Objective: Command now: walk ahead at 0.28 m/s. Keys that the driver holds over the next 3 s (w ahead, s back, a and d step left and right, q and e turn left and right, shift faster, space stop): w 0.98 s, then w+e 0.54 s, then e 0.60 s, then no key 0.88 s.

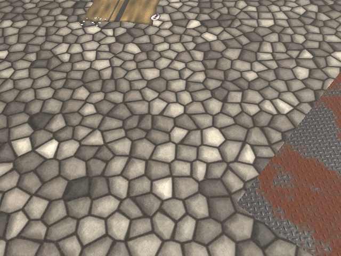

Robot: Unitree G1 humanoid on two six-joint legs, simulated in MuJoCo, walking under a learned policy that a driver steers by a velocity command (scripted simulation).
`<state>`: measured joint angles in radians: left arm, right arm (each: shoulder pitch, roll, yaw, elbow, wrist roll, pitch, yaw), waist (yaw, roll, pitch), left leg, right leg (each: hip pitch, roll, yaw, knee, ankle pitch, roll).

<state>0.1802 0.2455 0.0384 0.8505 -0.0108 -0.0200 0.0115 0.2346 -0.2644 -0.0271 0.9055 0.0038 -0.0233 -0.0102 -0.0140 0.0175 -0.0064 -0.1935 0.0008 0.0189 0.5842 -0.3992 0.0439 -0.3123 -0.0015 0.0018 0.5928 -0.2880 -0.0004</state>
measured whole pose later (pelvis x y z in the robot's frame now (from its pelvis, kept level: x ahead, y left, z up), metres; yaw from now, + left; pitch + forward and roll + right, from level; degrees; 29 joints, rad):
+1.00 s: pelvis +0.44 +0.00 +0.00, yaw +0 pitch +2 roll -2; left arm 0.37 0.29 0.06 0.97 -0.02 -0.06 0.01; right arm 0.04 -0.25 -0.04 0.81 0.02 -0.09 0.03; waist 0.07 0.02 0.01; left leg -0.49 0.06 0.01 0.49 -0.04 0.03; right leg 0.06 0.03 -0.03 0.27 -0.36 0.01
